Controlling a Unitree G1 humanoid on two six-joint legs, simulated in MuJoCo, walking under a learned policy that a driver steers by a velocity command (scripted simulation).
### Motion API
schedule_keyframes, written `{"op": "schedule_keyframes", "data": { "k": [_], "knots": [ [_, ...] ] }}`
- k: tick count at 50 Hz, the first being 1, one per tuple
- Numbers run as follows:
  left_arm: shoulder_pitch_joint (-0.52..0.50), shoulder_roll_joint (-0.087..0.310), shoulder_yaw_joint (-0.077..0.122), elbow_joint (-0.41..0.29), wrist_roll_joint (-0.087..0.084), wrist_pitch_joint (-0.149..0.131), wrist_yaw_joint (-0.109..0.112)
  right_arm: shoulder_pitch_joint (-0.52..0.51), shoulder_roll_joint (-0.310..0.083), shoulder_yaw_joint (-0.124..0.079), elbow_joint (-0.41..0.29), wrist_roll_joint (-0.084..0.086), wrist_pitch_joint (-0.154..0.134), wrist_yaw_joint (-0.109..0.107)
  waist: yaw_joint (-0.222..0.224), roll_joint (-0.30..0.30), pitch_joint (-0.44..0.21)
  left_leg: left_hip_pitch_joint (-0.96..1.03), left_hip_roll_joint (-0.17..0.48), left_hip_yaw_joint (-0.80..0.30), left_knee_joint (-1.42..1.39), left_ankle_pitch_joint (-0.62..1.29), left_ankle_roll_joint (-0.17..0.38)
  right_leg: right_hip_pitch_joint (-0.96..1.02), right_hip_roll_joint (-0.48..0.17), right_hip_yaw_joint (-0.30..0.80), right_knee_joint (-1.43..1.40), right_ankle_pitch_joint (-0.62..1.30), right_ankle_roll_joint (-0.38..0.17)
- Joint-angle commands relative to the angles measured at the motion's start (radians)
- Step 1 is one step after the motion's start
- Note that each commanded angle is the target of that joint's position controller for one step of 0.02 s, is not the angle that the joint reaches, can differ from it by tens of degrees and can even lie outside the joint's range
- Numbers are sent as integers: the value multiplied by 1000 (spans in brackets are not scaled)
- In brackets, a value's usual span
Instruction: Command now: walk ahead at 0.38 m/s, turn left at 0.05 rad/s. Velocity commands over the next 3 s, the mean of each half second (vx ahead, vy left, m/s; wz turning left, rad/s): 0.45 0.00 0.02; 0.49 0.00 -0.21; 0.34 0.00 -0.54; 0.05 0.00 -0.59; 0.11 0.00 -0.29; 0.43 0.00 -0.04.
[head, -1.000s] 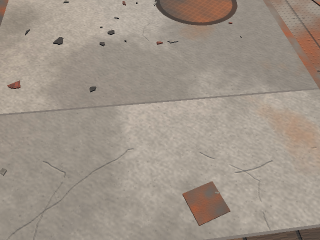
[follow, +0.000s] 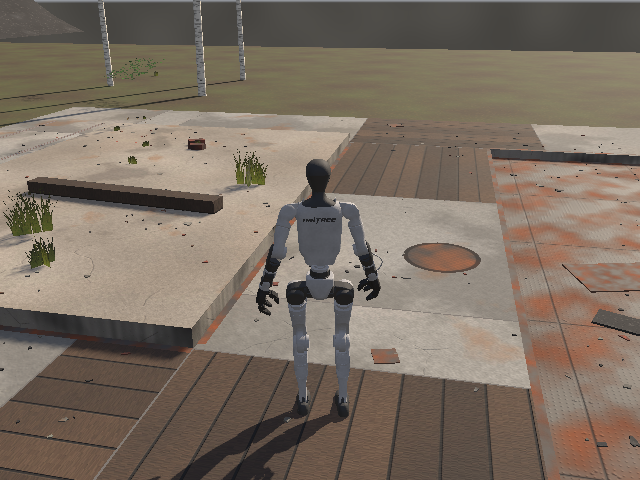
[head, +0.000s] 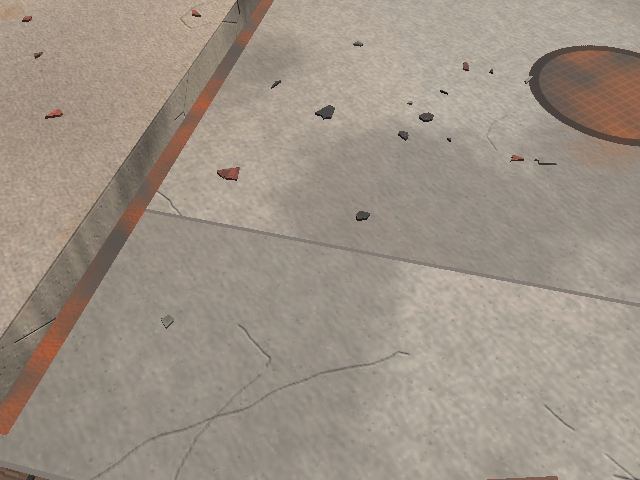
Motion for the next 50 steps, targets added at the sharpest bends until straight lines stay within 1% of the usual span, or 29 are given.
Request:
{"op": "schedule_keyframes", "data": {
  "k": [1,2,3,5,8,11,14,16,18,20,21,22,23,24,25,26,27,28,30,32,35,38,43,45,46,47,48,49,50],
  "knots": [
    [-212,111,16,-151,15,-35,-1,247,-239,-61,45,0,-17,-17,-138,142,121,275,445,-627,-332,-520,190,-609,-31,4,373,-126,-37],
    [-175,119,21,-124,10,-37,-13,168,-171,-42,22,5,-24,-9,-84,104,151,241,374,-540,-327,-453,172,-596,-62,24,414,-36,-36],
    [-139,112,20,-100,8,-41,-24,128,-133,-31,12,7,-32,-4,-57,106,144,225,320,-447,-334,-330,143,-569,-78,18,420,25,-25],
    [-138,102,18,-82,24,-38,-37,137,-105,-21,22,9,-49,-4,-46,112,111,227,255,-308,-332,-68,121,-534,-93,-19,446,111,2],
    [-209,68,8,-108,28,-31,-43,212,-96,-17,69,20,-59,0,-52,104,98,228,228,-207,-305,239,128,-563,-98,-60,455,178,34],
    [-330,44,-5,-156,23,-28,-46,248,-88,-11,98,17,-58,-2,-70,102,123,190,208,-151,-299,405,130,-555,-89,-100,342,231,55],
    [-424,20,-21,-194,15,-28,-47,281,-98,-10,125,15,-60,-7,-89,110,136,173,213,-122,-297,505,124,-469,-64,-130,177,282,38],
    [-437,28,-22,-205,12,-29,-41,286,-111,-12,140,14,-61,-12,-79,112,134,205,238,-118,-285,592,117,-409,-45,-137,102,282,6],
    [-375,47,-14,-190,12,-33,-28,258,-124,-13,144,14,-62,-18,-33,115,94,235,251,-93,-194,838,95,-286,-6,-144,56,246,-34],
    [-133,89,8,-109,11,-44,-8,235,-140,-18,146,10,-55,-22,76,104,-46,232,233,-60,94,1030,64,-11,47,-146,-12,223,-73],
    [33,126,24,-58,24,-53,7,230,-136,-15,140,13,-55,-20,142,78,-134,84,194,-39,322,842,50,238,-20,-79,-43,215,-102],
    [151,236,52,-40,47,-55,19,301,-36,8,102,34,-57,-9,126,-117,-280,-202,75,18,693,322,15,511,-320,323,-82,14,-184],
    [129,229,50,-32,20,-47,5,335,-64,-8,120,29,-57,-7,91,-178,-344,-361,-53,-77,919,-236,18,525,-437,708,-250,14,-261],
    [-2,188,44,-44,-4,-46,0,252,-110,-24,98,12,-55,-7,38,-90,-165,-437,23,-119,949,-156,32,372,-394,579,-274,-40,-240],
    [-89,116,26,-60,-8,-52,-4,194,-97,-20,84,9,-60,0,16,-32,-51,-433,68,-100,900,-76,36,219,-359,441,-311,-4,-225],
    [-124,72,14,-55,-3,-61,-5,173,-67,-17,83,10,-58,4,-14,-13,12,-401,104,-86,836,-40,36,113,-307,339,-348,67,-196],
    [-132,43,4,-39,-3,-69,-4,170,-55,-16,82,-2,-45,9,-44,-19,44,-352,128,-84,784,-20,31,32,-252,255,-371,144,-158],
    [-123,43,2,-28,-2,-77,-3,204,-33,-12,92,-7,-31,16,-62,-52,31,-310,130,-73,762,-16,19,0,-251,213,-383,204,-163],
    [-71,43,3,3,-6,-95,-6,179,-20,-11,86,-10,-17,24,-68,-38,41,-325,138,-52,725,5,2,-16,-233,157,-406,298,-173],
    [-35,58,7,24,-7,-101,-5,90,-24,-12,55,-9,-10,28,-61,-30,70,-409,158,-29,652,74,-17,2,-219,115,-443,306,-173],
    [29,48,1,53,-14,-97,-4,-67,-19,-9,-4,-10,-14,31,-29,-19,100,-475,161,5,472,189,-54,34,-181,88,-445,392,-167],
    [77,62,3,68,-13,-93,1,-175,-1,2,-41,-3,-19,32,3,-30,92,-432,124,28,299,274,-74,63,-163,78,-409,490,-149],
    [125,84,10,82,0,-79,16,-280,-30,0,-101,7,-29,21,29,-50,75,-416,91,11,181,228,-64,204,-203,148,-308,636,-148],
    [90,103,18,71,6,-74,22,-217,-56,-10,-96,10,-42,15,-11,-61,52,-305,68,2,122,143,-41,212,-208,165,-232,718,-126],
    [72,111,22,66,5,-74,20,-126,-76,-20,-72,10,-51,8,-50,-60,9,-178,43,10,83,106,-25,197,-191,160,-137,797,-110],
    [59,103,21,61,-1,-76,14,27,-106,-35,-29,1,-65,-4,-116,-17,-77,32,56,0,22,136,2,135,-139,120,47,771,-90],
    [51,55,9,22,-13,-81,9,195,-184,-56,-15,-26,-74,-21,-170,77,-223,284,274,-215,3,-2,51,-31,-75,75,322,506,-71],
    [171,-58,-10,-6,-48,-75,12,203,-271,-78,-24,-38,-61,-22,-104,299,-338,518,534,-638,-82,-51,166,-368,79,-20,616,-157,-35],
    [136,62,16,16,-18,-59,22,139,-182,-67,-37,-15,-45,-17,-95,156,-269,419,497,-682,-131,-164,168,-449,14,33,711,-140,-50]
  ]
}}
